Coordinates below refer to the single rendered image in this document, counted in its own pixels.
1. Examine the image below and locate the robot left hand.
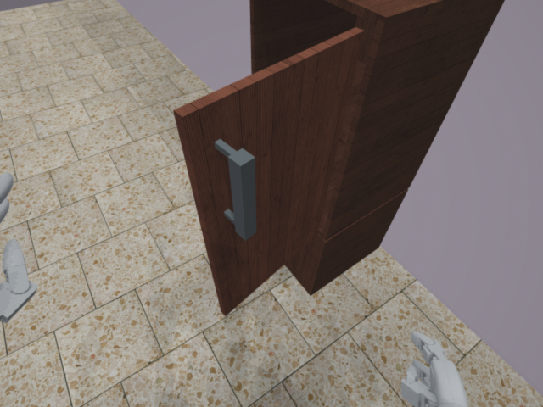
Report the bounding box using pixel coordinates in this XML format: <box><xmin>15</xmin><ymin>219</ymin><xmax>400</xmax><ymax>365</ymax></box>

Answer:
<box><xmin>0</xmin><ymin>172</ymin><xmax>37</xmax><ymax>323</ymax></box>

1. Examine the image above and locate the robot right hand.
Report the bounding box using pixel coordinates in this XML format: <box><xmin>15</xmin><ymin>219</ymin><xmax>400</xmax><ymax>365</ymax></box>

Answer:
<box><xmin>401</xmin><ymin>331</ymin><xmax>468</xmax><ymax>407</ymax></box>

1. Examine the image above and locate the cupboard door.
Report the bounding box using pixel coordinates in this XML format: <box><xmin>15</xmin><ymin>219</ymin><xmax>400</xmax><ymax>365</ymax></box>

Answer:
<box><xmin>173</xmin><ymin>27</ymin><xmax>365</xmax><ymax>316</ymax></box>

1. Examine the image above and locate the handle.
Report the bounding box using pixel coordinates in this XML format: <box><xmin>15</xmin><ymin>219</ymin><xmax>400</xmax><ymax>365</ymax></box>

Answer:
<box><xmin>215</xmin><ymin>139</ymin><xmax>256</xmax><ymax>241</ymax></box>

